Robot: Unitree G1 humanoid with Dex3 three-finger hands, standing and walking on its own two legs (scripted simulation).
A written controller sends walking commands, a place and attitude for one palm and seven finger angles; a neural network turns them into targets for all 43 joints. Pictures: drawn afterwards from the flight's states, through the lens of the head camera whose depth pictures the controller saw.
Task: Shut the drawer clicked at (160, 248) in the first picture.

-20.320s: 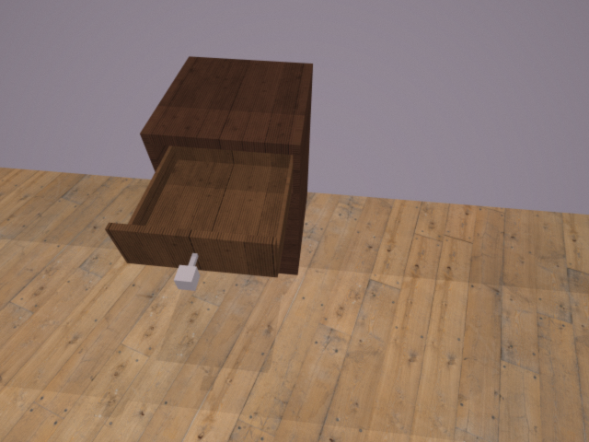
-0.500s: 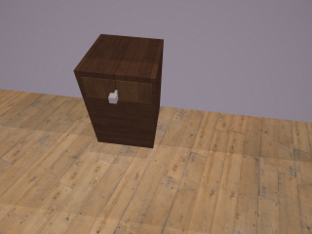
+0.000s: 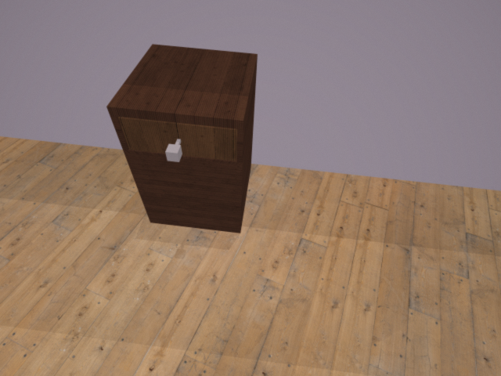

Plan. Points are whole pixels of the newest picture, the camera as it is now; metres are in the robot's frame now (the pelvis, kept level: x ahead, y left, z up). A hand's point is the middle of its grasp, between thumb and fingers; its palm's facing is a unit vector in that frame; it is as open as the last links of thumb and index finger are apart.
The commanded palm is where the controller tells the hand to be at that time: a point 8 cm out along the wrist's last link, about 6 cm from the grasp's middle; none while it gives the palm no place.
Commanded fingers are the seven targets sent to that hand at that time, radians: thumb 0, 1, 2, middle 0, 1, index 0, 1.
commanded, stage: look to check the result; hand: left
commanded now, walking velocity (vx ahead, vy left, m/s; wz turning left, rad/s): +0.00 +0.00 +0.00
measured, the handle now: (175, 148) +0.80 +0.29 -0.22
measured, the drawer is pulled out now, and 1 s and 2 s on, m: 0.00 0.00 0.00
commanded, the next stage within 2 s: stand and wait in 0.20 s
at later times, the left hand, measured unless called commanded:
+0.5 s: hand out of the picture -0.04 +0.16 -0.17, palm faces +0.06 -0.98 -0.18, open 7.3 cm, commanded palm none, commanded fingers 0.00 0.90 0.90 -0.20 -0.30 -0.20 -0.30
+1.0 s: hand out of the picture -0.04 +0.14 -0.18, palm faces +0.08 -0.98 -0.17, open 7.3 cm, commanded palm none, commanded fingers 0.00 0.90 0.90 -0.20 -0.30 -0.20 -0.30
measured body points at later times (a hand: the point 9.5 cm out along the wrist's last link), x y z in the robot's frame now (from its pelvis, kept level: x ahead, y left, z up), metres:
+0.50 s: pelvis +0.00 +0.00 +0.00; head +0.02 +0.00 +0.45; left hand -0.04 +0.21 -0.16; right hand -0.01 -0.21 -0.16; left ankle +0.07 +0.12 -0.73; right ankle -0.10 -0.09 -0.73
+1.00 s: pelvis +0.01 -0.01 +0.00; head +0.02 -0.01 +0.45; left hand -0.04 +0.19 -0.16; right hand -0.01 -0.22 -0.16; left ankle +0.07 +0.12 -0.73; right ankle -0.10 -0.09 -0.73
